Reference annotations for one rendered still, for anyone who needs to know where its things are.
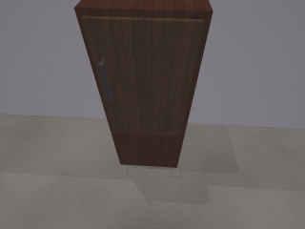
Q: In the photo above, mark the handle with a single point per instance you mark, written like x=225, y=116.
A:
x=105, y=81

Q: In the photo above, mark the cupboard door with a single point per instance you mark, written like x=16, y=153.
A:
x=150, y=64

